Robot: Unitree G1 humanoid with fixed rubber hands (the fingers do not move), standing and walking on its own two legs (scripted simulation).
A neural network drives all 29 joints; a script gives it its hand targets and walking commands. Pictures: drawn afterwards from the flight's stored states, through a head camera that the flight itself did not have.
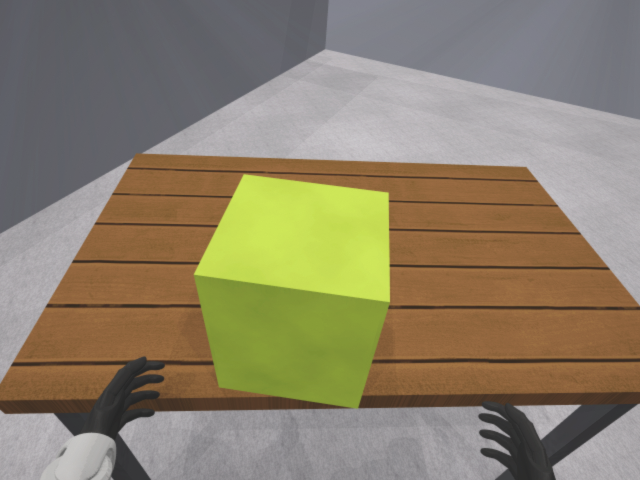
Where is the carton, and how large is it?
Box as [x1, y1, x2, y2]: [194, 174, 389, 408]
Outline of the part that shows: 244,174 194,273 218,384 220,387 357,408 389,303 388,193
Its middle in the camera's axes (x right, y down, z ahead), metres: -0.03 +0.07 +0.57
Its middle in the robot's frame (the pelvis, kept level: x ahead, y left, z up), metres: +0.38 +0.03 +0.04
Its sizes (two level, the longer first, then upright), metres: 0.210 0.200 0.250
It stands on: a table, 0.69 m high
